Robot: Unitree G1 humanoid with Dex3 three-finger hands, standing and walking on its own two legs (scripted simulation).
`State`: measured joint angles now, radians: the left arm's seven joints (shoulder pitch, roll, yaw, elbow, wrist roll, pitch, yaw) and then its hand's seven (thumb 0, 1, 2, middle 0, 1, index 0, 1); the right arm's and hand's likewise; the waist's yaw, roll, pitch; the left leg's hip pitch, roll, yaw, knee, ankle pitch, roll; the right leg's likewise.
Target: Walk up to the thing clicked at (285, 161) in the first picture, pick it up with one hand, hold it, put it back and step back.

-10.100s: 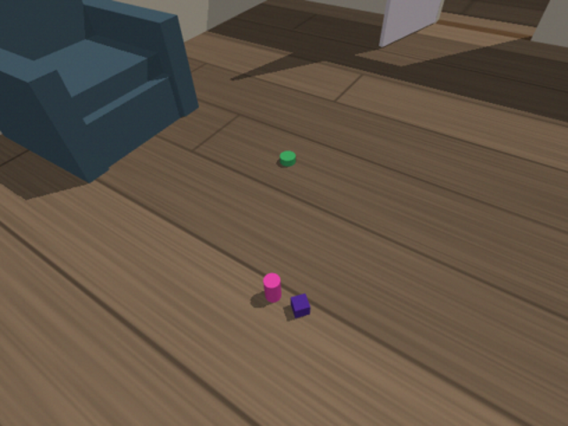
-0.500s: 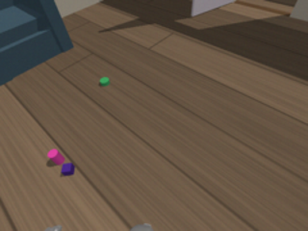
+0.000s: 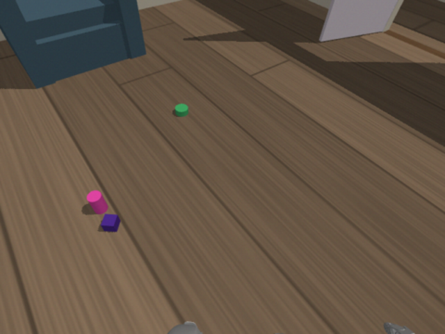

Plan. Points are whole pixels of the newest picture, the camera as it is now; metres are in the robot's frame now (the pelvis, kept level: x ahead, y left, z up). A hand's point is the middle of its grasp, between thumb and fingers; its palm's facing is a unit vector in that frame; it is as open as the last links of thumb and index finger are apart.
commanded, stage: walk up
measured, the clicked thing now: (181, 110) +1.55 +0.32 -0.73
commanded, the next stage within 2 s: stand in 1.54 s
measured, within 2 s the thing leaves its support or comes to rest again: neither
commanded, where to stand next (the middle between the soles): +0.09 -0.04 m, yaw +4 degrees
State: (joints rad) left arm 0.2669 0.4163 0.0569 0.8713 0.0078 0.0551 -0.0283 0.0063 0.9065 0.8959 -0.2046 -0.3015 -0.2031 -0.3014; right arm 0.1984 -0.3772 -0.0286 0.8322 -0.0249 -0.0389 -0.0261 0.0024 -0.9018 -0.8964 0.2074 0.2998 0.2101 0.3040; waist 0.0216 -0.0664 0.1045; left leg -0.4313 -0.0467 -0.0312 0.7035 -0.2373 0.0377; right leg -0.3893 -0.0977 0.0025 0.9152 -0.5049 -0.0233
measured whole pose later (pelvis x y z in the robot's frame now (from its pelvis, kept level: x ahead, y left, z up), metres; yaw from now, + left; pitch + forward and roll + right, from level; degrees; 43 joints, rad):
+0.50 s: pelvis +0.01 -0.04 +0.01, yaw +5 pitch -1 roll -1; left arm 0.22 0.39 0.03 0.95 0.01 -0.02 -0.01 0.01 0.90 0.90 -0.21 -0.30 -0.20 -0.30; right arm 0.19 -0.37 -0.02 0.98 0.00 -0.02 0.00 0.00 -0.90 -0.90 0.20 0.30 0.21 0.30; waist 0.01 0.01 0.05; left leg -0.36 -0.01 -0.10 0.69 -0.30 0.00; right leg -0.22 -0.05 -0.07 0.65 -0.41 0.02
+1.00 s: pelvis +0.02 -0.04 +0.01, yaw +7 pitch -2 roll +0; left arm 0.15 0.38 0.02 1.02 0.00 0.01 -0.01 0.01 0.90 0.90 -0.21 -0.30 -0.21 -0.30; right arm 0.11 -0.40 -0.02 1.05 -0.01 -0.03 0.00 0.00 -0.91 -0.90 0.20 0.30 0.21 0.30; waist 0.02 -0.01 0.09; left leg -0.32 -0.02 -0.09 0.63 -0.28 -0.01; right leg -0.17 -0.07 -0.09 0.62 -0.41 0.02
